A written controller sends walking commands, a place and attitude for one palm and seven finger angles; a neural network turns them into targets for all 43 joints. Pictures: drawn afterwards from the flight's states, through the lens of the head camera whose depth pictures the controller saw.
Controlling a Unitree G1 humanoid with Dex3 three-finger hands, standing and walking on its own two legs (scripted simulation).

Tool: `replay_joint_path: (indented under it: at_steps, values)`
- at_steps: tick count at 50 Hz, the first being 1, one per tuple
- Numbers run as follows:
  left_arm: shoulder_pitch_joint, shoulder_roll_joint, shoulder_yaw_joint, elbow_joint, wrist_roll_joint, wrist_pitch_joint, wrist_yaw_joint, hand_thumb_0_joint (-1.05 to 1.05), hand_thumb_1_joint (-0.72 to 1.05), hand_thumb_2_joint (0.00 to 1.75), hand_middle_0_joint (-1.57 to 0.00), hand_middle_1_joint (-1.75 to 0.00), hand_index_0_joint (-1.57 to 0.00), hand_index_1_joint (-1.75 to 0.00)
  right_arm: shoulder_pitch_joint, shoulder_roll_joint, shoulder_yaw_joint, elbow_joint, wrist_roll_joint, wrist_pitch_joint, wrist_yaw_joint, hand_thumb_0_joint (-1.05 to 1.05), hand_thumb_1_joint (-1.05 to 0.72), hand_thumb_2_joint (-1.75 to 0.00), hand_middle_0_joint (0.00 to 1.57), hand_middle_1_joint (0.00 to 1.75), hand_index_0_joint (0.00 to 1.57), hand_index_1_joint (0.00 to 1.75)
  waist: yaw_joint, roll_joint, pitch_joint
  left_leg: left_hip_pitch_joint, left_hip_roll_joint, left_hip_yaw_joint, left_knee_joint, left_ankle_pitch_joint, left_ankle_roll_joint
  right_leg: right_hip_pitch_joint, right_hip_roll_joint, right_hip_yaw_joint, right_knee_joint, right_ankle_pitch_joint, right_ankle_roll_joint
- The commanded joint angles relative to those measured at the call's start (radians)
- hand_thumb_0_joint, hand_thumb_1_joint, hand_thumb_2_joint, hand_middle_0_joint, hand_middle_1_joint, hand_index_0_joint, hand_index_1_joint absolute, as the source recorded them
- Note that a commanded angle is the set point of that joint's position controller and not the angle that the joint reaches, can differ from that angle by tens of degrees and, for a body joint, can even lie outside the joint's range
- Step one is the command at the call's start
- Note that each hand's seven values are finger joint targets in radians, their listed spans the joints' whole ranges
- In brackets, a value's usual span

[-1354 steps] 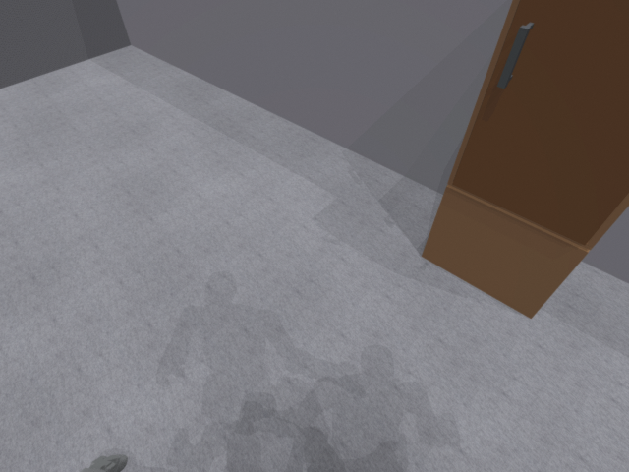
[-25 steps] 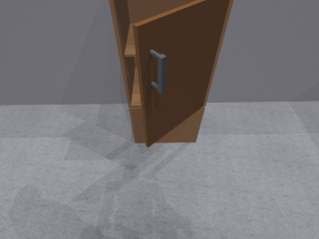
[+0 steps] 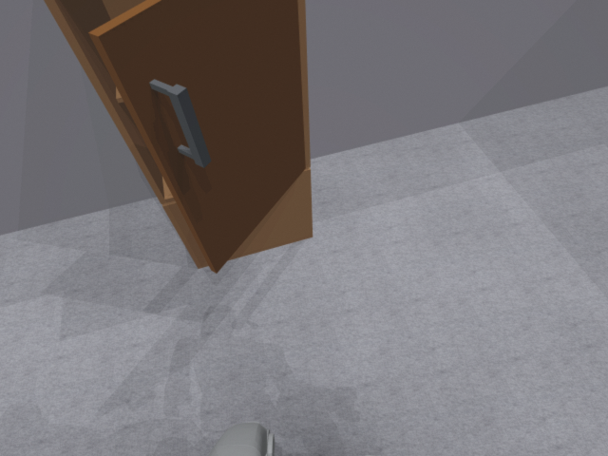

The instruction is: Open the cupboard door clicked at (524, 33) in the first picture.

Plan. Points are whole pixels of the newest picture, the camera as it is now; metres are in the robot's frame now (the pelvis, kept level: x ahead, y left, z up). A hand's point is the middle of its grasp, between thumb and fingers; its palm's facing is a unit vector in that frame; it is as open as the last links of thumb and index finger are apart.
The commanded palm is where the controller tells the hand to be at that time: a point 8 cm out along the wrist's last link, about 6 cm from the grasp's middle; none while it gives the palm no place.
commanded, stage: walk to a spot facing it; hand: left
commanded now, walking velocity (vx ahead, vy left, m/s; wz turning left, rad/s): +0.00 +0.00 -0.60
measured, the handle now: (181, 125) +0.54 +0.23 +0.10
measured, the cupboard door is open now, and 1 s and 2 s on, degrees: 41 41 41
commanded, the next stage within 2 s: none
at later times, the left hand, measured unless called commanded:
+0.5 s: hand (199, 421) +0.17 +0.19 -0.16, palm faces -0.27 -0.92 -0.27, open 7.4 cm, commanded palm none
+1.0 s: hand (238, 383) +0.23 +0.13 -0.16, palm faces -0.54 -0.82 -0.19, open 7.4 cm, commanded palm none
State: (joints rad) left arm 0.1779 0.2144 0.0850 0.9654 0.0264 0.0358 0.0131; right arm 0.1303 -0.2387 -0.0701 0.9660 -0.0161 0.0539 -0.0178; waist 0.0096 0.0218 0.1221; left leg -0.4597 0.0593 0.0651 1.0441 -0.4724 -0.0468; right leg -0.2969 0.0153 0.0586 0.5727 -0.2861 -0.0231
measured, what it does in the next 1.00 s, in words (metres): steps on the spot, turning right: left foot, then right foot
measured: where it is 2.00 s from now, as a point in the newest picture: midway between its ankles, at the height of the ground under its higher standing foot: (392, 452)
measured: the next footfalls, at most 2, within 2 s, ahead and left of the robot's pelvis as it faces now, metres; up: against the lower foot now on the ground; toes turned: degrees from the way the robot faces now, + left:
left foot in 0.20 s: +0.07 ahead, +0.15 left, +0.00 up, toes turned -7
right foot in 0.48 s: +0.02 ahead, -0.13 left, +0.00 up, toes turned -19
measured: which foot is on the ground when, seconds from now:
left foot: up 0.00-0.18, down 0.20-0.48, up 0.50-0.76, down 0.78-1.00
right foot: down 0.00-0.18, up 0.20-0.46, down 0.48-0.78, up 0.80-1.00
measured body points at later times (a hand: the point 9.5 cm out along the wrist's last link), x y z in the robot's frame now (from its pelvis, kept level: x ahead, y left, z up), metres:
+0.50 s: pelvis +0.01 +0.00 -0.01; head +0.06 -0.02 +0.43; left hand +0.19 +0.24 -0.14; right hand -0.01 -0.26 -0.16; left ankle +0.03 +0.15 -0.73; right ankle -0.02 -0.11 -0.74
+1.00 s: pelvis +0.03 +0.02 +0.01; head +0.08 +0.01 +0.45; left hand +0.26 +0.18 -0.14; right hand -0.08 -0.21 -0.13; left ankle +0.10 +0.12 -0.73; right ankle -0.05 -0.09 -0.68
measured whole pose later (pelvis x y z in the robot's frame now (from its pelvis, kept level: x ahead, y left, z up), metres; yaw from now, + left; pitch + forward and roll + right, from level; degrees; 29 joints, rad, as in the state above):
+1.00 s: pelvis +0.03 +0.02 +0.01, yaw -35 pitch +1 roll -2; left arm 0.12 0.25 0.09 0.90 0.02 0.07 -0.04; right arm 0.25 -0.20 -0.02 0.92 -0.04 0.01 -0.03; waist 0.00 0.00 0.10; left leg -0.25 0.12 0.12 0.51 -0.27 -0.01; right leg -0.44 -0.01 -0.04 0.92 -0.47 0.05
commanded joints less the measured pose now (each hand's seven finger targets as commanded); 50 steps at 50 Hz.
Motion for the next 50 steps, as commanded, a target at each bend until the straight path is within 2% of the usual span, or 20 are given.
replay_joint_path:
  at_steps: [1, 7, 8, 9, 10, 12, 16, 19, 22, 24, 25, 26, 28, 32, 36, 37, 39, 41, 45, 50]
  values:
    - [0.049, 0.207, 0.043, -0.061, 0.005, -0.023, 0.017, 0.00, 0.90, 0.90, -0.20, -0.30, -0.20, -0.30, -0.010, -0.042, -0.009, -0.102, 0.010, -0.028, -0.006, 0.00, -0.90, -0.90, 0.20, 0.30, 0.20, 0.30, 0.009, -0.124, -0.178, -0.010, -0.010, -0.039, -0.101, 0.004, -0.011, 0.174, -0.234, 0.300, -0.174, 0.486, -0.179]
    - [0.004, 0.198, 0.042, -0.077, -0.005, -0.008, 0.005, 0.00, 0.90, 0.90, -0.20, -0.30, -0.20, -0.30, 0.087, -0.058, -0.008, -0.091, 0.017, -0.046, -0.023, 0.00, -0.90, -0.90, 0.20, 0.30, 0.20, 0.30, -0.044, -0.170, -0.178, 0.260, -0.050, -0.041, -0.543, 0.194, 0.003, 0.036, -0.149, 0.317, -0.094, 0.424, -0.094]
    - [0.000, 0.155, 0.034, -0.092, -0.014, -0.005, 0.001, 0.00, 0.90, 0.90, -0.20, -0.30, -0.20, -0.30, 0.120, -0.103, -0.015, -0.082, 0.013, -0.057, -0.031, 0.00, -0.90, -0.90, 0.20, 0.30, 0.20, 0.30, -0.056, -0.057, -0.200, 0.405, 0.036, -0.115, -0.661, 0.251, 0.029, -0.080, -0.079, 0.259, -0.021, 0.311, -0.045]
    - [0.024, 0.097, 0.021, -0.111, -0.025, -0.002, -0.010, 0.00, 0.90, 0.90, -0.20, -0.30, -0.20, -0.30, 0.127, -0.202, -0.033, -0.089, -0.005, -0.067, -0.035, 0.00, -0.90, -0.90, 0.20, 0.30, 0.20, 0.30, -0.049, 0.223, -0.208, 0.509, 0.291, -0.389, -0.747, 0.363, 0.126, -0.266, 0.049, 0.112, 0.164, -0.065, 0.022]
    - [-0.020, 0.114, 0.020, -0.131, -0.016, -0.003, -0.016, 0.00, 0.90, 0.90, -0.20, -0.30, -0.20, -0.30, 0.150, -0.232, -0.038, -0.094, -0.013, -0.062, -0.041, 0.00, -0.90, -0.90, 0.20, 0.30, 0.20, 0.30, -0.065, 0.261, -0.177, 0.442, 0.434, -0.470, -0.753, 0.527, 0.232, -0.288, 0.035, -0.001, 0.402, -0.348, 0.055]
    - [-0.030, 0.117, 0.025, -0.136, -0.003, 0.001, -0.027, 0.00, 0.90, 0.90, -0.20, -0.30, -0.20, -0.30, 0.103, -0.189, -0.024, -0.120, -0.024, -0.063, -0.039, 0.00, -0.90, -0.90, 0.20, 0.30, 0.20, 0.30, -0.035, 0.117, -0.133, 0.328, 0.384, -0.370, -0.731, 0.606, 0.263, -0.272, -0.009, -0.002, 0.547, -0.288, 0.070]
    - [-0.030, 0.083, 0.014, -0.132, -0.005, 0.008, -0.050, 0.00, 0.90, 0.90, -0.20, -0.30, -0.20, -0.30, 0.050, -0.161, -0.016, -0.133, -0.025, -0.059, -0.038, 0.00, -0.90, -0.90, 0.20, 0.30, 0.20, 0.30, -0.005, 0.213, -0.127, 0.332, 0.237, -0.085, -0.640, 0.733, 0.170, -0.192, -0.028, -0.090, 0.392, -0.218, 0.075]
    - [-0.039, 0.083, 0.008, -0.137, -0.009, -0.003, -0.055, 0.00, 0.90, 0.90, -0.20, -0.30, -0.20, -0.30, 0.106, -0.186, -0.027, -0.115, -0.021, -0.056, -0.031, 0.00, -0.90, -0.90, 0.20, 0.30, 0.20, 0.30, -0.030, 0.207, -0.190, 0.375, 0.244, -0.049, -0.587, 0.734, 0.147, -0.086, -0.005, -0.139, 0.184, -0.170, 0.057]
    - [0.067, 0.124, 0.020, -0.105, -0.008, -0.015, -0.048, 0.00, 0.90, 0.90, -0.20, -0.30, -0.20, -0.30, 0.086, -0.189, -0.034, -0.123, -0.006, -0.048, -0.020, 0.00, -0.90, -0.90, 0.20, 0.30, 0.20, 0.30, 0.028, 0.099, -0.202, 0.245, 0.205, 0.010, -0.424, 0.567, 0.072, 0.161, -0.009, -0.134, -0.117, 0.125, 0.023]
    - [0.171, 0.312, 0.058, -0.075, 0.001, -0.028, -0.015, 0.00, 0.90, 0.90, -0.20, -0.30, -0.20, -0.30, 0.002, -0.077, -0.009, -0.196, 0.012, -0.040, -0.010, 0.00, -0.90, -0.90, 0.20, 0.30, 0.20, 0.30, 0.092, -0.363, -0.186, -0.127, -0.008, 0.064, -0.007, -0.196, -0.022, 0.320, -0.409, 0.417, -0.233, 0.671, -0.179]
    - [0.176, 0.306, 0.056, -0.072, -0.006, -0.026, -0.004, 0.00, 0.90, 0.90, -0.20, -0.30, -0.20, -0.30, 0.008, -0.099, -0.006, -0.186, 0.012, -0.032, -0.015, 0.00, -0.90, -0.90, 0.20, 0.30, 0.20, 0.30, 0.094, -0.305, -0.187, -0.154, 0.025, -0.067, 0.097, -0.177, -0.005, 0.303, -0.410, 0.394, -0.223, 0.557, -0.236]
    - [0.118, 0.286, 0.053, -0.090, -0.008, -0.016, -0.003, 0.00, 0.90, 0.90, -0.20, -0.30, -0.20, -0.30, 0.002, -0.086, -0.008, -0.188, 0.013, -0.033, -0.007, 0.00, -0.90, -0.90, 0.20, 0.30, 0.20, 0.30, 0.067, -0.213, -0.118, -0.157, 0.040, -0.063, 0.093, -0.123, -0.005, 0.216, -0.376, 0.358, -0.237, 0.389, -0.238]
    - [0.018, 0.223, 0.040, -0.112, 0.001, -0.013, 0.008, 0.00, 0.90, 0.90, -0.20, -0.30, -0.20, -0.30, 0.012, -0.100, -0.012, -0.151, 0.008, -0.025, -0.010, 0.00, -0.90, -0.90, 0.20, 0.30, 0.20, 0.30, 0.019, -0.288, -0.138, -0.116, 0.039, -0.070, 0.089, -0.035, -0.017, 0.172, -0.263, 0.281, -0.207, 0.391, -0.186]
    - [-0.008, 0.228, 0.035, -0.125, 0.006, -0.014, 0.006, 0.00, 0.90, 0.90, -0.20, -0.30, -0.20, -0.30, 0.050, -0.057, -0.005, -0.134, 0.011, -0.025, -0.001, 0.00, -0.90, -0.90, 0.20, 0.30, 0.20, 0.30, -0.010, -0.156, -0.167, 0.044, -0.001, -0.029, -0.136, 0.023, -0.019, 0.080, -0.223, 0.254, -0.195, 0.323, -0.163]
    - [-0.038, 0.214, 0.031, -0.123, -0.001, -0.005, -0.004, 0.00, 0.90, 0.90, -0.20, -0.30, -0.20, -0.30, 0.137, -0.061, -0.005, -0.106, 0.013, -0.039, -0.011, 0.00, -0.90, -0.90, 0.20, 0.30, 0.20, 0.30, -0.048, -0.163, -0.161, 0.239, -0.044, -0.014, -0.458, 0.171, -0.010, -0.029, -0.164, 0.272, -0.143, 0.203, -0.101]
    - [-0.052, 0.191, 0.026, -0.134, -0.009, -0.001, -0.008, 0.00, 0.90, 0.90, -0.20, -0.30, -0.20, -0.30, 0.185, -0.095, -0.009, -0.094, 0.011, -0.048, -0.018, 0.00, -0.90, -0.90, 0.20, 0.30, 0.20, 0.30, -0.071, -0.102, -0.175, 0.355, -0.008, -0.049, -0.589, 0.210, 0.003, -0.115, -0.119, 0.234, -0.085, 0.135, -0.057]
    - [-0.038, 0.111, 0.007, -0.168, -0.019, 0.004, -0.021, 0.00, 0.90, 0.90, -0.20, -0.30, -0.20, -0.30, 0.223, -0.255, -0.036, -0.104, -0.015, -0.064, -0.031, 0.00, -0.90, -0.90, 0.20, 0.30, 0.20, 0.30, -0.073, 0.327, -0.180, 0.417, 0.425, -0.515, -0.800, 0.280, 0.191, -0.317, 0.053, -0.024, 0.352, -0.353, 0.051]
    - [-0.043, 0.134, 0.016, -0.164, -0.007, 0.002, -0.032, 0.00, 0.90, 0.90, -0.20, -0.30, -0.20, -0.30, 0.155, -0.214, -0.020, -0.132, -0.024, -0.069, -0.030, 0.00, -0.90, -0.90, 0.20, 0.30, 0.20, 0.30, -0.036, 0.125, -0.149, 0.282, 0.407, -0.424, -0.773, 0.378, 0.249, -0.263, -0.024, 0.008, 0.551, -0.281, 0.055]
    - [-0.053, 0.088, 0.011, -0.140, -0.007, 0.014, -0.054, 0.00, 0.90, 0.90, -0.20, -0.30, -0.20, -0.30, 0.107, -0.165, -0.008, -0.128, -0.023, -0.067, -0.032, 0.00, -0.90, -0.90, 0.20, 0.30, 0.20, 0.30, -0.008, 0.185, -0.123, 0.289, 0.253, -0.114, -0.704, 0.559, 0.163, -0.226, -0.040, -0.072, 0.474, -0.180, 0.079]
    - [-0.074, 0.071, 0.001, -0.148, -0.010, 0.002, -0.056, 0.00, 0.90, 0.90, -0.20, -0.30, -0.20, -0.30, 0.172, -0.188, -0.023, -0.100, -0.019, -0.060, -0.023, 0.00, -0.90, -0.90, 0.20, 0.30, 0.20, 0.30, -0.044, 0.190, -0.163, 0.349, 0.274, -0.038, -0.642, 0.607, 0.153, -0.100, -0.016, -0.149, 0.183, -0.175, 0.061]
